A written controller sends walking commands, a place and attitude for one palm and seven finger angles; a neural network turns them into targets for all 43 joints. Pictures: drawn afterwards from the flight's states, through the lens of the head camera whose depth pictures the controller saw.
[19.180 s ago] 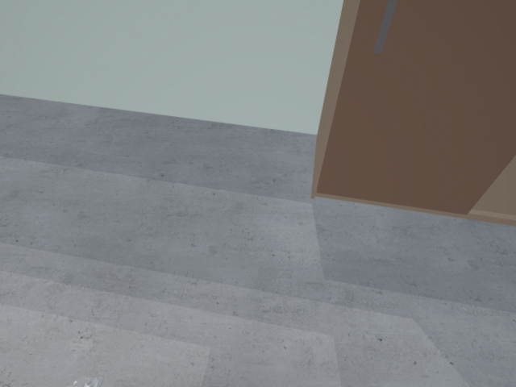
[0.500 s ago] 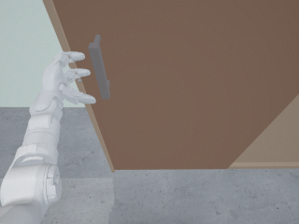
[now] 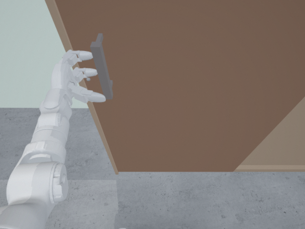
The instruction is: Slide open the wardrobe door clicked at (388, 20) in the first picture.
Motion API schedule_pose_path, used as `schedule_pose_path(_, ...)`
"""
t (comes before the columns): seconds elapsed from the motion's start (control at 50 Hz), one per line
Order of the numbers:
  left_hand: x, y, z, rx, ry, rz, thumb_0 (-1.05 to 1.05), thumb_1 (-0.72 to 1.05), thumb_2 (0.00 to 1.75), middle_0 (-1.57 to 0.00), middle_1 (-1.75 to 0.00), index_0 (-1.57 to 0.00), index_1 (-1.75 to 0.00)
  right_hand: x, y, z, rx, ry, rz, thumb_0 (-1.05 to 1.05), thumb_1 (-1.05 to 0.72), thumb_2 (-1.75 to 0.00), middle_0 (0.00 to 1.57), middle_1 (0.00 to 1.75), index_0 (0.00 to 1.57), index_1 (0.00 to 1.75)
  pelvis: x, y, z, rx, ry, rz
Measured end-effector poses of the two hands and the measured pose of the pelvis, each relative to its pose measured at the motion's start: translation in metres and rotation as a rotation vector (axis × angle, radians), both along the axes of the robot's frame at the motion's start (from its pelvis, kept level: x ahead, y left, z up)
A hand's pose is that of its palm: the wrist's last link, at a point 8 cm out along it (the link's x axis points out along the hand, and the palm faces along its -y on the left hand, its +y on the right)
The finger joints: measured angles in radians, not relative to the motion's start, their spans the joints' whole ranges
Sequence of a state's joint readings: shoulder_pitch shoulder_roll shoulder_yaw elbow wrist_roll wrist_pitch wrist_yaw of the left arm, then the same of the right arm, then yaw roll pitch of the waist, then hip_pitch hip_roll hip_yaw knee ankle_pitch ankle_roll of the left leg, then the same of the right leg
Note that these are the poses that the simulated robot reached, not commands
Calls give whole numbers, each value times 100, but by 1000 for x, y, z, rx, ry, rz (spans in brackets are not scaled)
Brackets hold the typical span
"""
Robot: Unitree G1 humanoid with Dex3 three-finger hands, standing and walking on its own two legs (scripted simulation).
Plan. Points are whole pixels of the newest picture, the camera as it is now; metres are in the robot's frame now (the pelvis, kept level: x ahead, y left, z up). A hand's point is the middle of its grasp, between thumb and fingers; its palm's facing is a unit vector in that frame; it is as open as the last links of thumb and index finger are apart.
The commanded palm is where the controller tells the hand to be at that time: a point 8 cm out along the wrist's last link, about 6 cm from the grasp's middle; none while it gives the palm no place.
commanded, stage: slide the fingers in behind the handle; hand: left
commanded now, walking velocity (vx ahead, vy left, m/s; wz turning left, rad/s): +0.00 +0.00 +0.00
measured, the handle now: (104, 68) +0.50 +0.13 +0.15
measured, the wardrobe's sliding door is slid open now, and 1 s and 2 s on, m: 0.00 0.00 0.00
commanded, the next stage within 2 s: grip the handle and tug to test in 1.86 s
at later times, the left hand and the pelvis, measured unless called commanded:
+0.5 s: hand (97, 82) +0.45 +0.14 +0.15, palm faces -0.02 -1.00 +0.02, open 14.0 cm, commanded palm +0.42 +0.20 +0.15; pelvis +0.00 +0.00 +0.00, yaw -1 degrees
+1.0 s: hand (104, 83) +0.45 +0.12 +0.15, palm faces +0.00 -1.00 +0.01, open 14.0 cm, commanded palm +0.42 +0.18 +0.15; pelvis +0.00 +0.00 +0.00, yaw -1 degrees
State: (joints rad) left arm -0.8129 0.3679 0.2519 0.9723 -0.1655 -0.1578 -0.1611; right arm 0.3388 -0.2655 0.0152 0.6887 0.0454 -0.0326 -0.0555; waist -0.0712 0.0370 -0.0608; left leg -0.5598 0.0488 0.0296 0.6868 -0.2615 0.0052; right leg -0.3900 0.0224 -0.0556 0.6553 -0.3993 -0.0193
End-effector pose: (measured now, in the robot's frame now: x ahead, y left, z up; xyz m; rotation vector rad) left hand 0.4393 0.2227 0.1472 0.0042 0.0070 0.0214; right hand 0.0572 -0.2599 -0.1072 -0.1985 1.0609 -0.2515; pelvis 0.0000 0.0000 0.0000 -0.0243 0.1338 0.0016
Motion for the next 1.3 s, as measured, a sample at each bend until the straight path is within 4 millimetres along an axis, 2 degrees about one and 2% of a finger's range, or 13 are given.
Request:
schedule_pose_path(0.18, 2, 0, 0, 5, -1, 10, -1, -50, 30, -36, -124, -35, -126, -29, -9, -4, -18, 66, -15, 1, -90, -90, 20, 30, 20, 30, -7, -3, -2, -3, 13, 9)
schedule_pose_path(0.3, -1, -5, 1, -8, -20, -7, -1, -50, 30, -33, -123, -32, -123, -36, -10, -3, -14, 62, -36, 1, -90, -90, 20, 30, 20, 30, -7, -4, -1, -2, 11, -3)
schedule_pose_path(0.46, -9, -25, 2, -16, -31, -50, -1, -50, 30, -31, -121, -30, -121, -20, -5, -2, 14, -7, -43, 1, -90, -90, 20, 30, 20, 30, -3, -2, 1, 4, -7, -19)
schedule_pose_path(0.56, -15, -22, -4, -22, -11, -9, -1, -50, 30, -31, -120, -30, -120, -1, -1, 3, 27, -61, -29, 1, -90, -90, 20, 30, 20, 30, -1, -3, 2, 8, -20, -24)
schedule_pose_path(0.7, -22, -18, 6, 7, -60, -9, -1, -50, 30, -30, -120, -30, -120, 22, 1, 7, 27, -98, 12, 1, -90, -90, 20, 30, 20, 30, 0, -4, 2, 6, -30, -13)
schedule_pose_path(0.86, -21, -36, 2, -6, -13, -52, -1, -50, 30, -30, -120, -30, -120, 36, 2, 7, 28, -115, 34, 1, -90, -90, 20, 30, 20, 30, 2, -2, 3, 6, -32, -1)
schedule_pose_path(0.98, -16, -44, -1, -24, -19, -26, -1, -50, 30, -30, -120, -30, -120, 34, 3, 8, 32, -115, 29, 1, -90, -90, 20, 30, 20, 30, 2, -4, 3, 12, -32, -11)
schedule_pose_path(1.08, -11, -44, 1, 13, -30, -19, -1, -50, 30, -30, -120, -30, -120, 24, 2, 5, 38, -87, 15, 1, -90, -90, 20, 30, 20, 30, 3, -5, 3, 12, -28, -12)
schedule_pose_path(1.3, -7, -56, -1, -11, -16, -32, -1, -50, 30, -30, -120, -30, -120, 5, -3, -1, 45, -24, -17, 1, -90, -90, 20, 30, 20, 30, 7, -7, 4, 15, -20, -18)
